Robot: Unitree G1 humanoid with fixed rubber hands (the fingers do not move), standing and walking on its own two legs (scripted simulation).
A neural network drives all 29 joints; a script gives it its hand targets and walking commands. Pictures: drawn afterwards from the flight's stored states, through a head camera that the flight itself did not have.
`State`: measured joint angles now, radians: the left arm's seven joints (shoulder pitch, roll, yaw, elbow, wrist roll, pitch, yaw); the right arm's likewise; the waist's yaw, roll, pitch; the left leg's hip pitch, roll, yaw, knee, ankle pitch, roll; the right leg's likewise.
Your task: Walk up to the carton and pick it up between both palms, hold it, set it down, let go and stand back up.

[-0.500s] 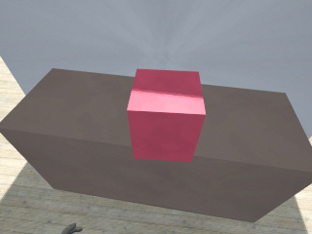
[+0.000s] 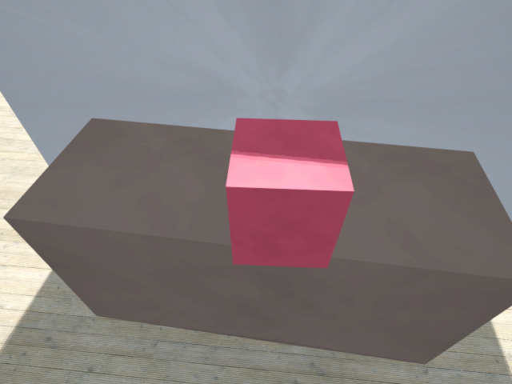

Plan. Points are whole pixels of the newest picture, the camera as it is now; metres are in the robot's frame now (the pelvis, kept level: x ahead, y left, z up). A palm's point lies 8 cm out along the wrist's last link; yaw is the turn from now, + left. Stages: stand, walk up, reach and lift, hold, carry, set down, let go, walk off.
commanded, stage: stand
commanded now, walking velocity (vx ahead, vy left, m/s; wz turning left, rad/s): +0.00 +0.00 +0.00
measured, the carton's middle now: (283, 195) +0.48 -0.03 -0.01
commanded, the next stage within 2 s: none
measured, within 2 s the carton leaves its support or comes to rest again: neither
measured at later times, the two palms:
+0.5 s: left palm out of the picture +0.00 +0.24 -0.14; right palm out of the picture +0.01 -0.21 -0.14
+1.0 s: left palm out of the picture -0.03 +0.24 -0.15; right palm out of the picture -0.03 -0.18 -0.14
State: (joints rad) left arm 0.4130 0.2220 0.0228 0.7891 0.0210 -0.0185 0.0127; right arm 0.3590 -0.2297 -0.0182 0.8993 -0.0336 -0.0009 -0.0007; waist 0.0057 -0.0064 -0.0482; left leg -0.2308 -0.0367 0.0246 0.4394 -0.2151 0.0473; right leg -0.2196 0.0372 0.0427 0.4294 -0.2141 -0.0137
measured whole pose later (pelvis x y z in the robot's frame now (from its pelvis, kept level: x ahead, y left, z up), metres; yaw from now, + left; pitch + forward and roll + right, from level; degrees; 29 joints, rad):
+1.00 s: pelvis +0.02 +0.03 +0.00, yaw -1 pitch -1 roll +0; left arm 0.37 0.12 -0.02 1.17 0.01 0.00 0.05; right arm 0.39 -0.13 0.00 1.10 -0.02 -0.01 -0.04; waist -0.01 -0.01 0.00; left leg -0.14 -0.08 0.05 0.38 -0.22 0.09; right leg -0.15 -0.01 0.07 0.41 -0.24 0.03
